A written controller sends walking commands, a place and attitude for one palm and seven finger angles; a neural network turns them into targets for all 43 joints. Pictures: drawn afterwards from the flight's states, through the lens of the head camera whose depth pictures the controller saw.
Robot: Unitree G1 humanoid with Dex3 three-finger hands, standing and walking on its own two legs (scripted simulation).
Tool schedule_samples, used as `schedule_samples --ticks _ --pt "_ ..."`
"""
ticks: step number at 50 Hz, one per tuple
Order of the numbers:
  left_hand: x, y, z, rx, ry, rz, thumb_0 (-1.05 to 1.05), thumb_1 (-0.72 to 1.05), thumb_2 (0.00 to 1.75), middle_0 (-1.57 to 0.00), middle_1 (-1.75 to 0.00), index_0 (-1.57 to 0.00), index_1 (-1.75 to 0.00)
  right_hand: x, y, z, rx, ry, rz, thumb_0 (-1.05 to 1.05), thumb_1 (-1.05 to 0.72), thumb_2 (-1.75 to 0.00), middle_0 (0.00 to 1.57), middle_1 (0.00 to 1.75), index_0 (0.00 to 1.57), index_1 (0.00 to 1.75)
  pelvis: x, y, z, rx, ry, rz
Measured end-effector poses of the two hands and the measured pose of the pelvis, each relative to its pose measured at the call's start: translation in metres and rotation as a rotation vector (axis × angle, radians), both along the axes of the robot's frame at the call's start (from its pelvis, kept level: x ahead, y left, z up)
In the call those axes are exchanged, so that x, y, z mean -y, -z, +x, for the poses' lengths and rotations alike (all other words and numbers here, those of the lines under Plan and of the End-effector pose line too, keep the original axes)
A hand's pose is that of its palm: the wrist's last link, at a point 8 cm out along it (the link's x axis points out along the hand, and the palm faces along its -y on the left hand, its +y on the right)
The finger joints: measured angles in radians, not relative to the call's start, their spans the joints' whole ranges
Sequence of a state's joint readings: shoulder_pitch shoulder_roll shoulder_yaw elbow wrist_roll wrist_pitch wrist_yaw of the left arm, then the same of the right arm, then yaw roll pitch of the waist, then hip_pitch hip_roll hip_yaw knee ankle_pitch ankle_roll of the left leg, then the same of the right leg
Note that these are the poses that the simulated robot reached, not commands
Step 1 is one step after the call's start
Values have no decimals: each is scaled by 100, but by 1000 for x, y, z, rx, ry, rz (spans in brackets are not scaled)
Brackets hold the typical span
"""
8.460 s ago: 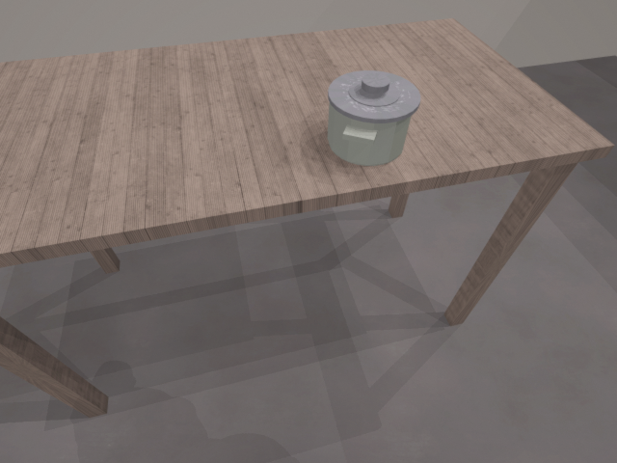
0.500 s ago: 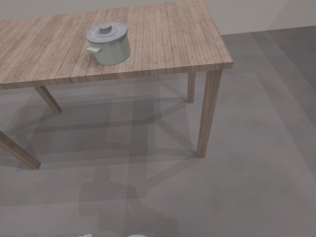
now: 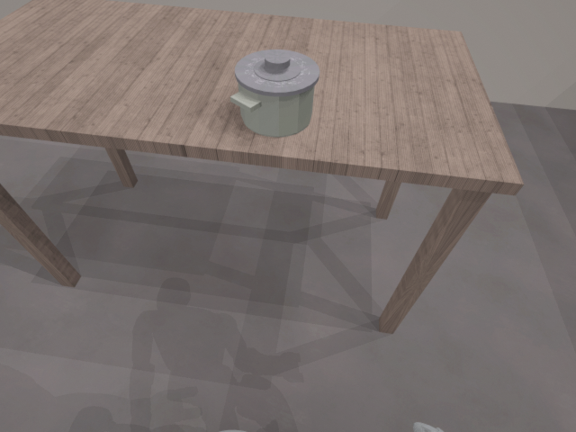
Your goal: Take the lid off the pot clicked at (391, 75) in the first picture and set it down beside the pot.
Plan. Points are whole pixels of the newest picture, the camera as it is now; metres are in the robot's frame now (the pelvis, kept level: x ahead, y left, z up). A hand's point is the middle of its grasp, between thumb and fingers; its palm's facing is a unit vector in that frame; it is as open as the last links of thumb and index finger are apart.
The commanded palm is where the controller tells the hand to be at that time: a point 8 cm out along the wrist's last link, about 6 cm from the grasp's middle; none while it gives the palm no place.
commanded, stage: take the last steps up to it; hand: left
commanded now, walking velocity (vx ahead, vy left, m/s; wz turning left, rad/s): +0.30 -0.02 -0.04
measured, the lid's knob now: (277, 60) +0.69 +0.13 +0.16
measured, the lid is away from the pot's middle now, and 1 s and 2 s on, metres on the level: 0.00 0.00 0.00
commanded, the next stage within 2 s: come to a stop and stand still in 0.40 s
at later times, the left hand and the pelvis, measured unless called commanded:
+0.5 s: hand (216, 323) +0.30 +0.18 -0.15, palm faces -0.06 -0.98 -0.21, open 7.4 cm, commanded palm none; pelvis +0.17 +0.00 +0.00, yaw -2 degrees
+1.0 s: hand (193, 352) +0.24 +0.20 -0.14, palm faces +0.05 -0.94 -0.34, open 7.3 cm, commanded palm none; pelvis +0.18 -0.01 +0.01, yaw -3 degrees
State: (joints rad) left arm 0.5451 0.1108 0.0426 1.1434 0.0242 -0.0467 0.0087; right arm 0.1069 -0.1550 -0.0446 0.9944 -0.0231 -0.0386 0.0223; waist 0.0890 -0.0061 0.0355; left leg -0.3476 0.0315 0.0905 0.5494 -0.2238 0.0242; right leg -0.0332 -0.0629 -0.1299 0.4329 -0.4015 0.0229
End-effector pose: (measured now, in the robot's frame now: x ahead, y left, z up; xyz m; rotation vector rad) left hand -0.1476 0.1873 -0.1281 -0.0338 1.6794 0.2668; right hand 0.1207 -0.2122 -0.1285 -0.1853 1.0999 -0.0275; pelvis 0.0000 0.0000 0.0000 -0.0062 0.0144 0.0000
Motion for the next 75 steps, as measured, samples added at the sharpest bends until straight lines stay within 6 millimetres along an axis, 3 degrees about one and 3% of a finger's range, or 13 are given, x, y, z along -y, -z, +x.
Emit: schedule_samples --ticks 4,9,14,23,29,35,43,49,54,59,63,67,75 --pt "-27 13 50 21 45 -10 1 91 90 -20 -30 -20 -30 -23 -1 19 39 30 -4 0 -91 -89 19 30 19 30 -18 3 24 18 10 9" --pt "-63 12 161 216 120 36 1 91 90 -20 -30 -20 -29 -16 -13 13 22 145 -52 -5 -96 -89 20 30 20 30 -29 -8 56 23 21 19" --pt "-79 4 272 411 173 80 0 92 90 -19 -30 -19 -29 -7 -12 -5 -99 171 -84 -4 -95 -89 20 30 20 30 -30 -12 89 19 27 26" --pt "-53 -10 417 535 307 89 0 92 90 -19 -30 -19 -29 -15 7 -45 -375 244 -10 -1 -92 -89 19 30 19 30 -11 -6 152 11 28 32" --pt "-15 0 477 583 351 104 0 91 90 -19 -30 -20 -29 -3 28 -38 -523 283 51 0 -91 -89 20 30 20 30 19 13 200 21 30 33" --pt "6 -5 462 490 314 117 0 92 90 -20 -30 -20 -30 27 33 31 -435 271 36 0 -91 -89 20 30 19 30 31 2 211 32 33 40" --pt "-26 -22 427 432 260 215 -1 93 90 -20 -30 -20 -30 57 27 124 -215 187 1 0 -91 -89 19 30 19 30 28 -6 199 25 44 75" --pt "-54 -24 389 401 231 237 0 92 90 -20 -30 -20 -30 56 13 150 -97 146 -28 0 -91 -89 19 30 19 30 15 -7 185 34 47 80" --pt "-77 -11 357 379 212 204 0 91 90 -20 -30 -20 -30 38 0 137 -64 132 -53 0 -91 -89 19 30 19 30 -4 -5 171 30 53 58" --pt "-96 9 332 339 187 147 0 91 90 -20 -30 -20 -30 7 -4 85 -115 153 -84 0 -91 -89 19 30 19 30 -26 -2 155 29 43 23" --pt "-99 5 313 300 183 109 1 91 90 -20 -30 -20 -30 -18 -7 44 -215 168 -71 0 -91 -89 19 30 19 30 -36 -12 151 14 41 5" --pt "-98 5 295 257 193 96 0 91 90 -20 -30 -20 -30 -37 -2 21 -267 186 -41 0 -91 -89 20 30 20 30 -41 -12 147 0 57 19" --pt "-80 -1 292 233 246 109 1 91 90 -20 -30 -20 -30 -43 19 -18 -326 241 20 1 -92 -89 20 30 20 30 -38 -8 134 -2 71 38"
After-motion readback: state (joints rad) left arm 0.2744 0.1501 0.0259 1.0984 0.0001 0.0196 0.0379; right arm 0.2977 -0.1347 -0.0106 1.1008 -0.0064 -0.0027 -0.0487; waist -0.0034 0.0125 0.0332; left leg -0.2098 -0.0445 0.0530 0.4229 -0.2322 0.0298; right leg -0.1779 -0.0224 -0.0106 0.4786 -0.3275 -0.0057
